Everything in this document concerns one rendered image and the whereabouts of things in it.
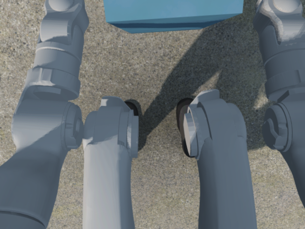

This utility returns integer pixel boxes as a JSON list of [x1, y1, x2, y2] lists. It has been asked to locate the left robot upper arm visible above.
[[0, 98, 84, 229]]

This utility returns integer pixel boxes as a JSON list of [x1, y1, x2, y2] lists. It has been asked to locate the carton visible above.
[[103, 0, 244, 34]]

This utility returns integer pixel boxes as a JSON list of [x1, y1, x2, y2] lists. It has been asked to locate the robot right forearm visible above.
[[253, 0, 305, 102]]

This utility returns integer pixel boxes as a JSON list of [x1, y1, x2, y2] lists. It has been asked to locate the robot left forearm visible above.
[[11, 0, 89, 143]]

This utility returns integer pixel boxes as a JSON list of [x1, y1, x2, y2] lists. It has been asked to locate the robot left foot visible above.
[[125, 102, 139, 116]]

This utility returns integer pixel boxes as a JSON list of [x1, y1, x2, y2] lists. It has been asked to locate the right robot upper arm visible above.
[[262, 100, 305, 208]]

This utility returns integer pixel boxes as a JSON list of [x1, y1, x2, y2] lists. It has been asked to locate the robot right thigh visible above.
[[183, 99, 257, 229]]

